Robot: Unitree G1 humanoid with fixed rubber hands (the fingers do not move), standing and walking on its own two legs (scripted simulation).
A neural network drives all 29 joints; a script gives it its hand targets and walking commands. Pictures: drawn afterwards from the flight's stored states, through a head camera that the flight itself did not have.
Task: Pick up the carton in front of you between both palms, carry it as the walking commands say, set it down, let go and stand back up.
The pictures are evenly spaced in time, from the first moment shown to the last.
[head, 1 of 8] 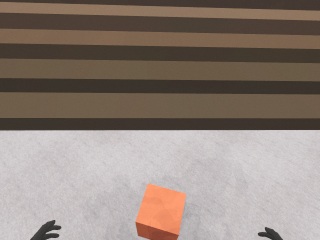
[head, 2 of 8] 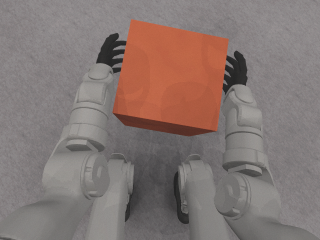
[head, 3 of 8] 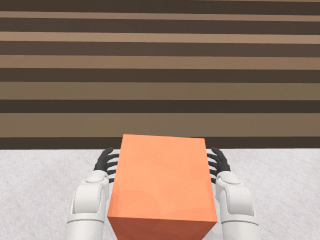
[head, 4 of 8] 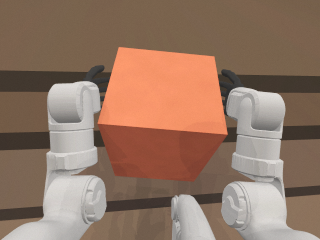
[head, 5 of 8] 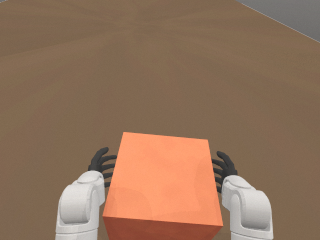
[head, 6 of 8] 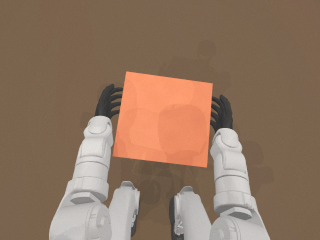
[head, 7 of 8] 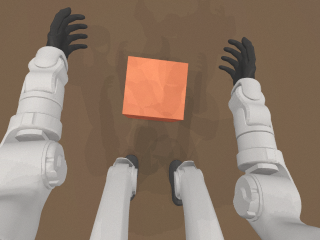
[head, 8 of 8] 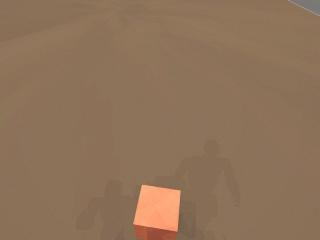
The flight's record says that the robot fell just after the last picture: no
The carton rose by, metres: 1.78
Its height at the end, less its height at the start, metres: +1.02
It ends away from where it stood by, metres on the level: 4.21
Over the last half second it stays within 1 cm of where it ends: yes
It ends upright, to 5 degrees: yes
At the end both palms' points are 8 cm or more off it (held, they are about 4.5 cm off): yes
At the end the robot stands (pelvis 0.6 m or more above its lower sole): yes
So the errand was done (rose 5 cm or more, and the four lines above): yes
